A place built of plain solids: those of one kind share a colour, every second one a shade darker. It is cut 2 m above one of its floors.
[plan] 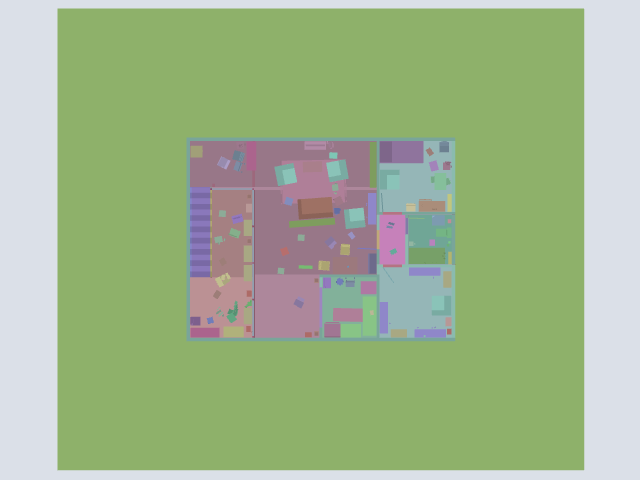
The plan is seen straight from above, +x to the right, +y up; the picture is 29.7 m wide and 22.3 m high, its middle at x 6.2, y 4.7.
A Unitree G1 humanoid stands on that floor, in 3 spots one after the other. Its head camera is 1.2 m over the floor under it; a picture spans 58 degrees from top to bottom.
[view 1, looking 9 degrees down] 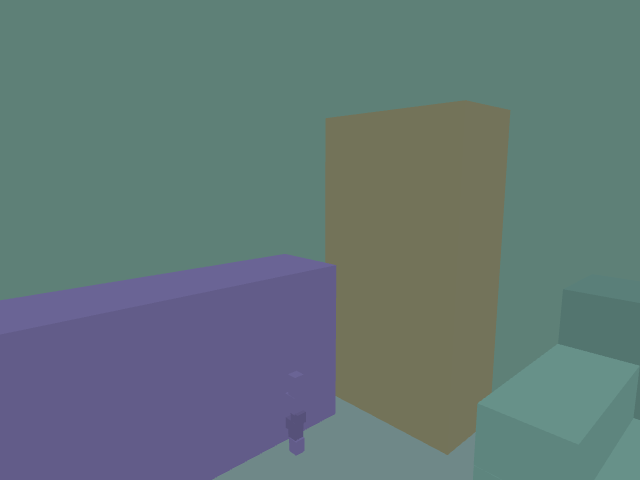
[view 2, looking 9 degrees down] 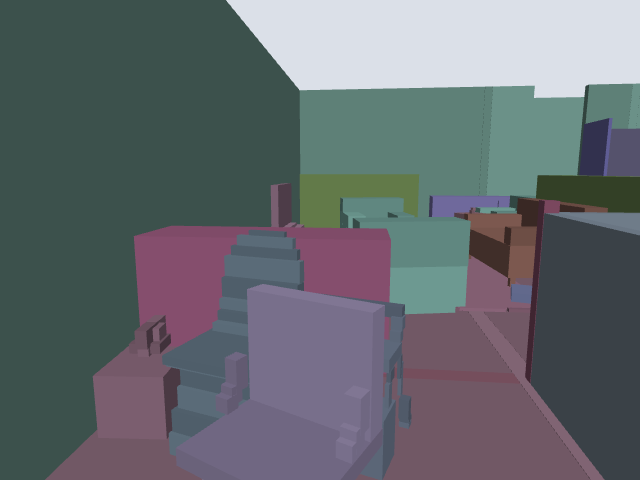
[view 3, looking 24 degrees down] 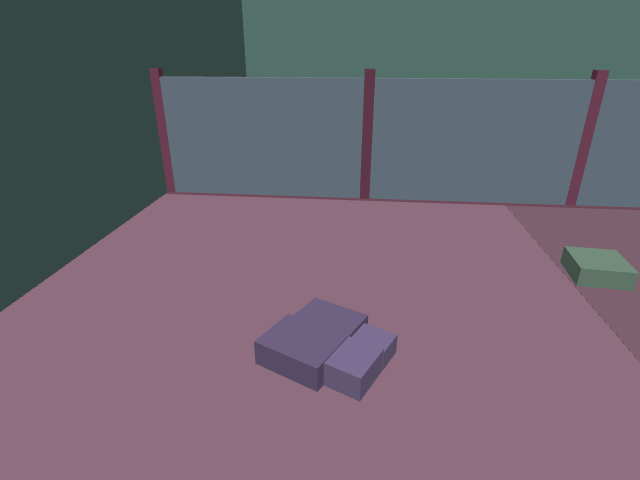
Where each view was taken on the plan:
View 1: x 10.38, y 1.62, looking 47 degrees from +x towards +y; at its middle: wall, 2.51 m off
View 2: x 0.63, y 8.06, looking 6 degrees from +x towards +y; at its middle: sideboard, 2.19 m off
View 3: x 6.72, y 1.93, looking -174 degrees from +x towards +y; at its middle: upper_floor_living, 2.95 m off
